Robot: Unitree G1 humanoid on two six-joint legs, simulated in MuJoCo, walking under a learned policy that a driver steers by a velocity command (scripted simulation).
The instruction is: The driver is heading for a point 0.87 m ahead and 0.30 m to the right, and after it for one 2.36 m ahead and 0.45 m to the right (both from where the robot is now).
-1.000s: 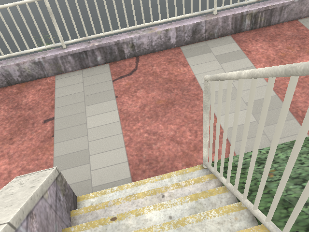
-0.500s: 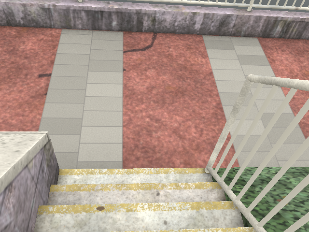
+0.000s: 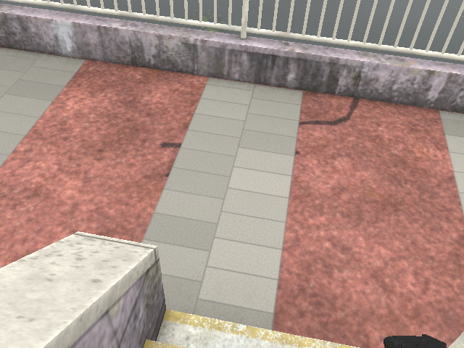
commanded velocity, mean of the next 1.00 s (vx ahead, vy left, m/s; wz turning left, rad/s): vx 1.00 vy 0.00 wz -0.88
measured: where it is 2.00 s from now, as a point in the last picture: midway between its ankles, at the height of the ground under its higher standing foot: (354, 298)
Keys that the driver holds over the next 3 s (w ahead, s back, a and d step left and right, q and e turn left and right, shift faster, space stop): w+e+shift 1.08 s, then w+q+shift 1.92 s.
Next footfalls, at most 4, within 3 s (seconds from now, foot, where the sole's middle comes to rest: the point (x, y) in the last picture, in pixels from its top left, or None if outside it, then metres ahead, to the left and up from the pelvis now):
0.08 left None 0.14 0.17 -0.89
0.42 right None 0.36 0.02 -1.09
0.72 left None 0.68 0.11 -1.29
1.16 right None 0.79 -0.34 -1.49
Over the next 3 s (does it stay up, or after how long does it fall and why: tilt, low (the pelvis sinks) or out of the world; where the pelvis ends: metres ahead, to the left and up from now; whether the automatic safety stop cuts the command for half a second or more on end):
stays up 2.21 -0.80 -0.92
